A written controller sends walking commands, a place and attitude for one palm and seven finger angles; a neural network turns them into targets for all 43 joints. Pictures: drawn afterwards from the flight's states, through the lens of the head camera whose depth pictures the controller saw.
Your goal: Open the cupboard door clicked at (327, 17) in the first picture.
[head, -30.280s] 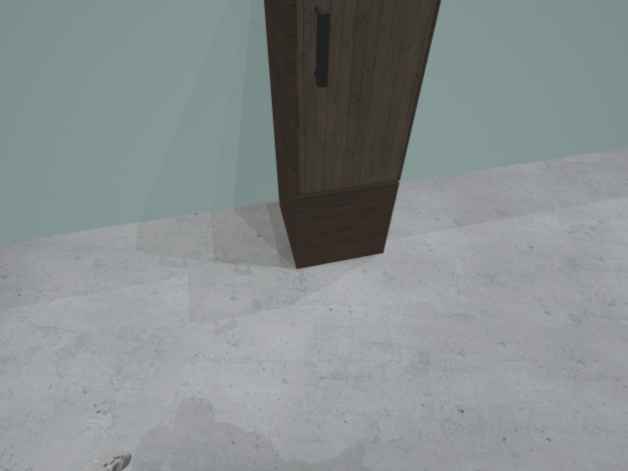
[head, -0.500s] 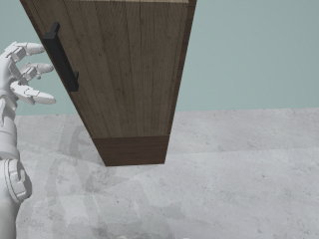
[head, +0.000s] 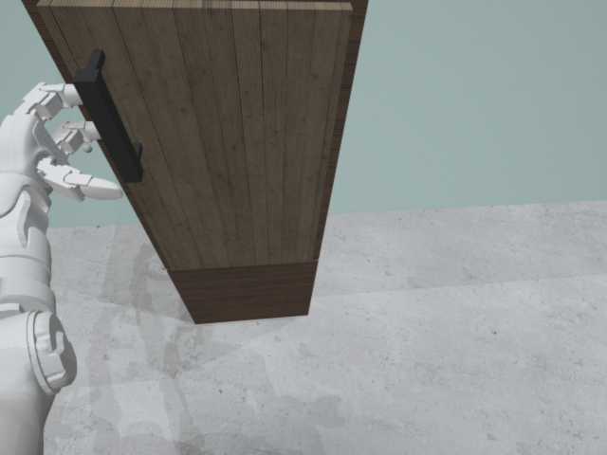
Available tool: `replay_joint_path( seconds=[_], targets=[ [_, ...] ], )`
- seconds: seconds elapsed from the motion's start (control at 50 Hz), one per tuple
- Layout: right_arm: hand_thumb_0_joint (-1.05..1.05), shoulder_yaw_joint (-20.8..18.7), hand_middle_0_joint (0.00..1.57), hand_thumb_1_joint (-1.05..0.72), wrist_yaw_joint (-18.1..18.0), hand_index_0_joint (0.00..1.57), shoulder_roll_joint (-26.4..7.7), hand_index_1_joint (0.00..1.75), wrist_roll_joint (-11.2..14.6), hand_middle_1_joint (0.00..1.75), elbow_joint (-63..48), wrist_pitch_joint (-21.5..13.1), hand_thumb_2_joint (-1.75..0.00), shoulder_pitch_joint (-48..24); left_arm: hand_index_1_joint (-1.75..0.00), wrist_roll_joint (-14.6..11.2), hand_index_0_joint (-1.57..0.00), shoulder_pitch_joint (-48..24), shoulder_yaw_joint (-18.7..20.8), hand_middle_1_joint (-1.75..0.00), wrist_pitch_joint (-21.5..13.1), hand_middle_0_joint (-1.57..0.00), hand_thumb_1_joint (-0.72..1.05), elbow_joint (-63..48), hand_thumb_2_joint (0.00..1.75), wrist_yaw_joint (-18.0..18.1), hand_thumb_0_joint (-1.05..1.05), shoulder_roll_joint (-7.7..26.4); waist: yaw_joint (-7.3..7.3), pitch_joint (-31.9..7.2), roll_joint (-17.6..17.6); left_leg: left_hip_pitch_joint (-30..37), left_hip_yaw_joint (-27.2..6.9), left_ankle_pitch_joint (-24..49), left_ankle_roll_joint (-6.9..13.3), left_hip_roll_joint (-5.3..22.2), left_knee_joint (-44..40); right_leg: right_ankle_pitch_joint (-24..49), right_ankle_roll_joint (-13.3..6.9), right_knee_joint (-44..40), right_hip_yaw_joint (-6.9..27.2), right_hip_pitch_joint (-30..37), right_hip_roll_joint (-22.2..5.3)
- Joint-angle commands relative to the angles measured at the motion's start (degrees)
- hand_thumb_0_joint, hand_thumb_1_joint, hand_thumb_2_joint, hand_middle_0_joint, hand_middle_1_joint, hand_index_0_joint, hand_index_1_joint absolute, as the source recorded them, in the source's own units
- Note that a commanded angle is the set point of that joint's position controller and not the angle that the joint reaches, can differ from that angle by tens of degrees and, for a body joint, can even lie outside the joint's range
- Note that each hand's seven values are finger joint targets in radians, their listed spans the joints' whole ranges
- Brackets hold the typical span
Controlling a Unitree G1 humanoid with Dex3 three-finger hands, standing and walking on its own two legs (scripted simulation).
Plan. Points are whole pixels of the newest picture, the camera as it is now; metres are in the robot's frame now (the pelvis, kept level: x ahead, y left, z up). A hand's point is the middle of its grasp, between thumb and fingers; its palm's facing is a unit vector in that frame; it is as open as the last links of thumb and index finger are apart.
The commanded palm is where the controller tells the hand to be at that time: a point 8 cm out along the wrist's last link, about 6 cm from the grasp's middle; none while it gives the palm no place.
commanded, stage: slide the fingers in behind the handle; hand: left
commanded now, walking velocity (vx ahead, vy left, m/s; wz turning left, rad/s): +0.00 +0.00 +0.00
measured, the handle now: (116, 121) +0.51 +0.23 +0.14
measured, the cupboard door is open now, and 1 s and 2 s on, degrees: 0 0 1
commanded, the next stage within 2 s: close the thumb around the handle in 1.18 s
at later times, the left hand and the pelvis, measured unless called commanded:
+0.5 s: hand (112, 153) +0.45 +0.21 +0.15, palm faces +0.06 -1.00 +0.01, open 14.0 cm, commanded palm +0.42 +0.26 +0.14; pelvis +0.00 -0.01 +0.00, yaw +1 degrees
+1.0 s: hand (127, 153) +0.45 +0.20 +0.14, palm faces +0.07 -1.00 +0.00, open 14.1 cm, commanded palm +0.42 +0.24 +0.14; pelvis -0.01 -0.02 +0.00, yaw +1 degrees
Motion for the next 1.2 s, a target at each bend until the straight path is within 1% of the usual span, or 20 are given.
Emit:
replay_joint_path(
  seconds=[0.0,0.04,0.06,0.14,0.24,0.28,0.32,0.36,0.42,0.5,0.56,0.64,0.7,0.72,0.78,0.88,0.94,1.04,1.08,1.18],
  targets=[
    [0.0,-3.9,0.2,-0.9,-0.7,0.2,-10.1,0.3,0.0,0.3,-5.3,-1.8,-0.9,4.3,-1.2,-0.9,-0.3,-24.6,0.7,-1.2,-3.3,-0.3,-0.5,-15.7,0.3,1.5,0.0,15.0,0.83,-21.6,8.2,20.9,-7.8,23.2,-0.1,-1.1,-3.1,18.4,-0.9,-2.5,1.9,2.4,2.7],
    [0.0,-4.1,0.2,-0.9,-0.3,0.2,-9.7,0.3,-0.1,0.3,-5.5,-2.2,-0.9,4.0,-1.2,-1.2,-0.3,-24.5,-0.2,-1.2,-3.6,-0.3,-0.5,-19.5,0.3,2.1,0.0,13.0,1.39,-24.3,11.1,24.7,-8.6,27.4,-0.7,-0.7,-2.8,19.0,-0.9,-2.3,1.8,2.1,2.8],
    [0.0,-4.2,0.2,-0.9,0.0,0.2,-9.7,0.3,-0.2,0.3,-5.5,-2.3,-0.9,4.1,-1.2,-1.7,-0.3,-22.5,0.5,-1.2,-3.5,-0.3,-0.5,-20.6,0.3,2.5,0.0,12.7,1.75,-25.8,9.7,25.9,-8.7,29.1,-0.7,-0.5,-2.5,20.0,-0.9,-2.4,1.8,2.7,2.9],
    [0.0,-4.1,0.2,-0.9,0.0,0.2,-9.5,0.3,0.3,0.3,-5.5,-2.1,-0.9,3.1,-1.2,-2.7,-0.3,-19.7,-0.1,-1.2,-1.5,-0.3,-0.5,-18.3,0.3,3.2,0.0,10.1,1.53,-21.3,3.4,21.6,-7.8,26.8,-0.2,-0.7,-3.3,21.5,-0.6,-2.9,1.7,4.9,2.8],
    [0.0,-3.9,0.2,-0.9,0.0,0.2,-9.4,0.3,0.4,0.3,-6.1,-2.0,-0.9,2.2,-1.2,-1.3,-0.3,-19.7,-0.4,-1.2,0.2,-0.3,-0.5,-18.1,0.3,4.9,0.0,10.4,1.97,-18.5,3.7,18.8,-7.1,22.1,0.0,-1.4,-4.2,20.2,-0.8,-3.1,2.0,5.7,2.3],
    [0.0,-3.8,0.2,-0.9,0.1,0.2,-8.9,0.3,0.3,0.3,-6.0,-2.2,-0.9,1.8,-1.2,-1.0,-0.3,-23.2,-2.6,-1.2,-0.5,-0.3,-0.5,-20.5,0.3,5.5,0.0,8.2,1.19,-19.0,6.0,20.1,-7.1,21.6,0.0,-1.5,-4.0,19.7,-0.8,-3.3,2.2,5.0,2.3],
    [0.0,-3.9,0.2,-0.9,0.0,0.2,-9.1,0.3,0.2,0.3,-5.6,-2.4,-0.9,1.9,-1.2,-1.0,-0.3,-24.8,-1.1,-1.2,-1.8,-0.3,-0.5,-21.9,0.3,6.1,0.0,10.0,1.2,-21.0,5.0,21.2,-7.4,21.9,0.0,-1.5,-3.7,20.0,-0.8,-3.1,2.4,5.7,2.4],
    [0.0,-3.8,0.2,-0.9,0.0,0.2,-8.7,0.3,0.3,0.3,-5.4,-2.8,-0.9,1.4,-1.2,-1.5,-0.3,-25.7,-3.2,-1.2,-2.7,-0.3,-0.5,-22.5,0.3,6.2,0.0,6.7,0.71,-21.4,5.3,22.7,-7.5,21.5,-0.1,-1.5,-3.7,19.5,-0.9,-3.4,2.3,5.2,2.4],
    [0.0,-3.8,0.2,-0.9,0.0,0.2,-8.8,0.3,0.2,0.3,-4.9,-3.1,-0.9,1.2,-1.2,-1.7,-0.3,-23.9,-1.8,-1.2,-2.9,-0.3,-0.5,-21.0,0.3,6.5,0.0,7.8,1.49,-22.4,4.8,21.9,-7.2,21.4,0.1,-1.8,-3.5,20.6,-0.9,-3.2,2.6,6.9,2.3],
    [0.0,-3.3,0.2,-0.9,-0.2,0.2,-8.8,0.3,0.5,0.3,-4.5,-2.9,-0.9,0.7,-1.2,-0.9,-0.3,-24.8,-3.7,-1.2,-1.7,-0.3,-0.5,-15.7,0.3,6.8,0.0,6.5,0.68,-15.8,2.6,16.6,-6.8,15.1,0.4,-2.3,-4.5,17.2,-0.8,-4.0,2.5,6.1,1.9],
    [0.0,-3.4,0.2,-0.9,-0.3,0.2,-8.6,0.3,0.4,0.3,-4.8,-3.4,-0.9,0.4,-1.2,-0.3,-0.3,-27.0,-4.8,-1.2,-2.5,-0.3,-0.5,-17.4,0.3,7.3,0.0,5.6,0.82,-18.0,5.6,18.3,-7.1,14.2,0.2,-2.3,-4.6,15.6,-0.9,-4.1,2.8,5.2,1.8],
    [0.0,-3.7,0.2,-0.9,-0.2,0.2,-8.6,0.3,0.2,0.3,-4.1,-3.9,-0.9,1.1,-1.2,-1.2,-0.3,-27.3,-3.2,-1.2,-4.0,-0.3,-0.5,-17.3,0.3,8.3,0.0,5.7,1.07,-21.5,3.0,19.2,-7.0,15.5,0.3,-2.4,-4.1,17.4,-0.7,-3.7,3.1,7.2,2.1],
    [0.0,-3.6,0.2,-0.9,-0.2,0.2,-8.7,0.3,0.1,0.3,-3.8,-4.0,-0.9,1.3,-1.2,-0.9,-0.3,-27.2,-3.4,-1.2,-4.4,-0.3,-0.5,-16.0,0.3,8.6,0.0,6.1,0.89,-20.0,0.9,16.9,-6.6,14.2,0.7,-2.6,-4.3,17.5,-0.5,-3.9,3.4,8.5,1.9],
    [0.0,-3.5,0.2,-0.9,-0.1,0.2,-8.4,0.3,0.4,0.3,-3.9,-4.1,-0.9,0.8,-1.2,-0.5,-0.3,-28.5,-6.0,-1.2,-4.7,-0.3,-0.5,-16.8,0.3,8.3,0.0,3.5,0.18,-19.3,2.5,17.5,-6.5,13.8,0.6,-2.6,-4.4,17.3,-0.5,-4.0,3.4,7.3,1.9],
    [0.0,-3.7,0.2,-0.9,-0.2,0.2,-8.6,0.3,0.3,0.3,-3.1,-4.0,-0.9,1.3,-1.2,0.0,-0.3,-28.3,-3.8,-1.2,-4.9,-0.3,-0.5,-15.6,0.3,8.4,0.0,6.6,0.65,-19.3,3.9,17.2,-6.4,12.7,0.6,-2.6,-4.3,16.0,-0.6,-4.3,3.8,6.9,1.9],
    [0.0,-3.5,0.2,-0.9,-0.3,0.2,-8.6,0.3,0.4,0.3,-3.0,-4.2,-0.9,1.3,-1.2,-0.4,-0.3,-29.0,-5.3,-1.2,-4.8,-0.3,-0.5,-14.2,0.3,7.4,0.0,5.1,0.04,-17.8,3.7,16.4,-6.5,11.6,0.6,-2.7,-4.6,15.2,-0.6,-4.6,3.6,6.2,1.9],
    [0.0,-3.5,0.2,-0.9,-0.5,0.2,-8.8,0.3,0.3,0.3,-2.7,-4.2,-0.9,1.8,-1.2,-0.6,-0.3,-29.0,-3.8,-1.2,-4.4,-0.3,-0.5,-12.3,0.3,7.3,0.0,6.9,-0.01,-17.9,1.9,15.2,-6.5,11.0,0.8,-2.7,-4.3,15.0,-0.3,-4.7,4.0,6.8,1.8],
    [0.0,-3.6,0.2,-0.9,-0.2,0.2,-8.5,0.3,0.2,0.3,-2.9,-4.4,-0.9,1.9,-1.2,-0.8,-0.3,-28.4,-5.5,-1.2,-4.9,-0.3,-0.5,-13.8,0.3,7.2,0.0,4.0,0.21,-20.5,4.5,18.4,-6.7,14.5,0.5,-2.7,-3.8,17.1,-0.6,-3.8,3.3,5.9,2.0],
    [0.0,-3.6,0.2,-0.9,-0.2,0.2,-8.7,0.3,0.2,0.3,-2.9,-4.2,-0.9,2.0,-1.2,-0.6,-0.3,-28.3,-5.1,-1.2,-4.6,-0.3,-0.5,-12.2,0.3,7.4,0.0,4.7,0.14,-17.9,3.1,16.5,-6.8,13.2,0.5,-2.5,-4.1,15.8,-0.6,-4.0,3.2,5.2,2.0],
    [0.0,-3.7,0.2,-0.9,-0.2,0.2,-8.7,0.3,0.1,0.3,-3.2,-4.1,-0.9,2.2,-1.2,-0.2,-0.3,-28.8,-4.1,-1.2,-4.7,-0.3,-0.5,-13.4,0.3,8.0,0.0,5.8,0.59,-20.2,3.1,17.3,-6.8,14.5,0.4,-2.6,-4.0,16.9,-0.6,-3.5,3.2,6.2,2.0]
  ],
)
